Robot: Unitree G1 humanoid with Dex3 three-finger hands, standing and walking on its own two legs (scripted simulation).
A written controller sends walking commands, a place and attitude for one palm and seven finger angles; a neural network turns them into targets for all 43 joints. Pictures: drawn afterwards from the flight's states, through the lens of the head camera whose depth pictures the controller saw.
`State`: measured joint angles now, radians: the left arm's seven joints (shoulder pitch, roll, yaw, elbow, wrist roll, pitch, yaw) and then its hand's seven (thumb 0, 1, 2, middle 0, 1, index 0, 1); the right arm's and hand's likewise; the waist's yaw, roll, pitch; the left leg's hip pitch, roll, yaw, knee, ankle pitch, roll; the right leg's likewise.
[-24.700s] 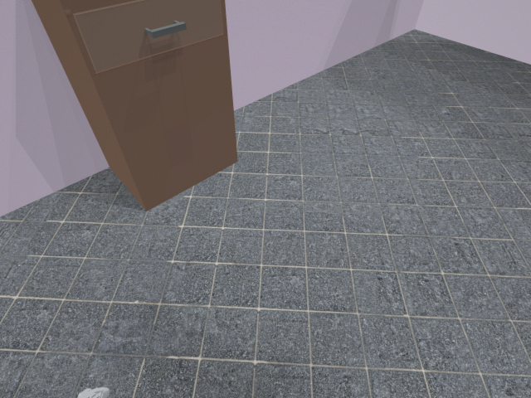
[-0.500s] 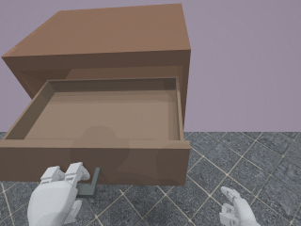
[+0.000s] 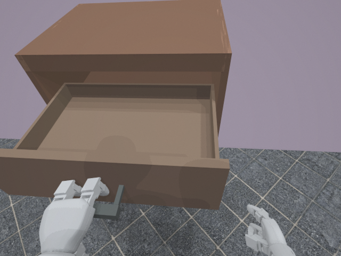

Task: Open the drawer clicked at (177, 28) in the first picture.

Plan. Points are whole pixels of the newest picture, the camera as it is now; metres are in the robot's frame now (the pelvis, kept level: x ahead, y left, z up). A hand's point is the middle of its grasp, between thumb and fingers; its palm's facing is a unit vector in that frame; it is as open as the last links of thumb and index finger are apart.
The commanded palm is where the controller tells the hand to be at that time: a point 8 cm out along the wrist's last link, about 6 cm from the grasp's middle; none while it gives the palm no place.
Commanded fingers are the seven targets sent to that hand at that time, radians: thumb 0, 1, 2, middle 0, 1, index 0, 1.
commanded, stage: lift the hand off the handle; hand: left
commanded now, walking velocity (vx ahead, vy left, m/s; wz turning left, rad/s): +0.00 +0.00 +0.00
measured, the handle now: (89, 199) +0.20 +0.21 +0.08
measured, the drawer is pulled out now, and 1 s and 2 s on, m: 0.30 0.29 0.29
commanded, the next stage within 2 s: draw the hand back to the body in 1.38 s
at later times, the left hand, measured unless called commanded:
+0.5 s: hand (81, 214) +0.16 +0.21 +0.09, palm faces +0.06 -0.16 -0.99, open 13.1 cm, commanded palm +0.14 +0.20 +0.17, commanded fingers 0.00 -0.50 0.30 -0.30 -1.20 -0.30 -1.20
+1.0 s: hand (76, 195) +0.17 +0.19 +0.15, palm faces +0.13 -0.13 -0.98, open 12.9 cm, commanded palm +0.14 +0.18 +0.24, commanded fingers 0.00 -0.50 0.30 -0.30 -1.20 -0.30 -1.20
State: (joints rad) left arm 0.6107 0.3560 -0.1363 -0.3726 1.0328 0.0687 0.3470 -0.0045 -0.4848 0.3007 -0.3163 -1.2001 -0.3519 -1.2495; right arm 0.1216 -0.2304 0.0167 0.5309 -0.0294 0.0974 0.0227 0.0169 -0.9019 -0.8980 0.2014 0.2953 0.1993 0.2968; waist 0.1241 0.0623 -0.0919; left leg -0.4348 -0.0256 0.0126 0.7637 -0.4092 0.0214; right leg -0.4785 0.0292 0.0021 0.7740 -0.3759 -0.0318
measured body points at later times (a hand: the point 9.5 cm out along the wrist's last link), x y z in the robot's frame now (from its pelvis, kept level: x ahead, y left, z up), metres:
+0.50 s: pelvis +0.00 +0.00 +0.01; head -0.01 -0.04 +0.46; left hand +0.16 +0.21 +0.14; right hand +0.23 -0.19 -0.07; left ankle -0.01 +0.11 -0.71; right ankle +0.01 -0.10 -0.71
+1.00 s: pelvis -0.01 +0.00 +0.02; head -0.03 -0.06 +0.47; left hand +0.16 +0.20 +0.21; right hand +0.25 -0.17 -0.05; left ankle -0.01 +0.11 -0.71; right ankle +0.01 -0.10 -0.71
